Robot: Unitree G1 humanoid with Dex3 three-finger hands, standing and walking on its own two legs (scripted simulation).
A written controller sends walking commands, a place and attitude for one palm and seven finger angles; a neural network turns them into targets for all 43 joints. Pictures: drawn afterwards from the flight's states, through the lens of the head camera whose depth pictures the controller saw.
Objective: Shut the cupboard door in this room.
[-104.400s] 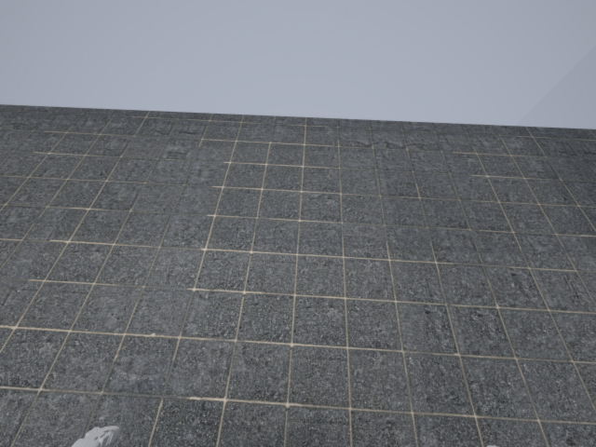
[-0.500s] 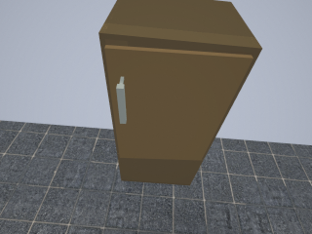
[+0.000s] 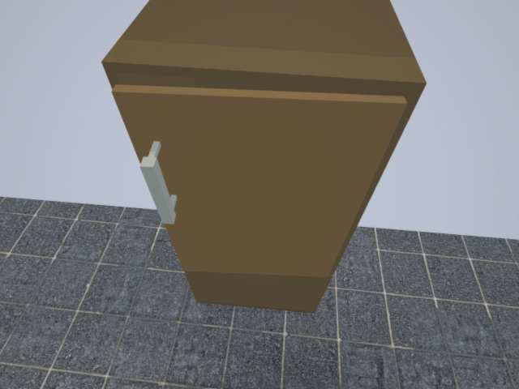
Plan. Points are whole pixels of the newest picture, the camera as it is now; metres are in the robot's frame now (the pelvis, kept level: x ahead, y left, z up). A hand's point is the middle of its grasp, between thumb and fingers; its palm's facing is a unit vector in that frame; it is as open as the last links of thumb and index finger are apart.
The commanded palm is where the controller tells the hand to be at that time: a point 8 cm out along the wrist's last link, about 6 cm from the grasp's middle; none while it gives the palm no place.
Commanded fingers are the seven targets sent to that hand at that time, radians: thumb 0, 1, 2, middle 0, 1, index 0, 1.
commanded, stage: come to a stop and stand still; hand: left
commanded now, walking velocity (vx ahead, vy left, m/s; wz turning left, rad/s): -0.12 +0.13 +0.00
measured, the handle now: (162, 184) +0.43 +0.20 +0.04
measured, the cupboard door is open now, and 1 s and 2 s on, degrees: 3 3 3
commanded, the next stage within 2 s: look again from close up in 1.06 s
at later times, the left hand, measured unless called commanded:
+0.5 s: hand out of the picture -0.01 +0.18 -0.16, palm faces +0.04 -0.96 -0.26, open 7.4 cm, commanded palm none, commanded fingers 0.00 0.90 0.90 -0.20 -0.30 -0.20 -0.30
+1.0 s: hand out of the picture -0.08 +0.18 -0.17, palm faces +0.02 -0.98 -0.19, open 7.4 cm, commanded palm none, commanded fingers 0.00 0.90 0.90 -0.20 -0.30 -0.20 -0.30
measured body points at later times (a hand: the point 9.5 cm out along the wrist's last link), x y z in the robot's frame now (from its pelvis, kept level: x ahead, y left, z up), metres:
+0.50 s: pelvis -0.03 +0.00 +0.00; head -0.04 -0.02 +0.45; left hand -0.01 +0.23 -0.14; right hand +0.06 -0.23 -0.15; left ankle +0.02 +0.08 -0.73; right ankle -0.03 -0.11 -0.73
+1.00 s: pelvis -0.07 +0.00 +0.00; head -0.07 +0.00 +0.45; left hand -0.08 +0.23 -0.15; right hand -0.10 -0.22 -0.15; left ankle +0.01 +0.08 -0.73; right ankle -0.03 -0.11 -0.73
